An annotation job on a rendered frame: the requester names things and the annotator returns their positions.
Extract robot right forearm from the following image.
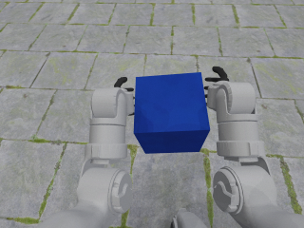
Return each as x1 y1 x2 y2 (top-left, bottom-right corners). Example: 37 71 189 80
206 81 277 197

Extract robot right upper arm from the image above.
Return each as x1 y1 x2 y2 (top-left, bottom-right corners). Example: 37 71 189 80
213 165 304 228

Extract robot left upper arm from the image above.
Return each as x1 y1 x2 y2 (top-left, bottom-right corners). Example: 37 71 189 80
35 167 133 228

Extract robot left forearm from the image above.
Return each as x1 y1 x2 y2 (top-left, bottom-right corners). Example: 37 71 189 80
76 87 135 200

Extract robot right hand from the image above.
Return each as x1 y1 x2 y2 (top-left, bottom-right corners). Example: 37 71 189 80
204 66 230 105

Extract carton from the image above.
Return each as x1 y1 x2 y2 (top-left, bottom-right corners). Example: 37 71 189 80
133 72 211 154

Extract right robot thigh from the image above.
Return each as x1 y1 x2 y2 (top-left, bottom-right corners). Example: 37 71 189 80
172 212 207 228

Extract robot left hand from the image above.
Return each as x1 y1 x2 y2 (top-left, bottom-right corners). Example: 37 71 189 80
114 77 135 116

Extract robot right shin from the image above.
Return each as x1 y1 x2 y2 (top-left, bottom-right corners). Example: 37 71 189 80
177 208 187 214

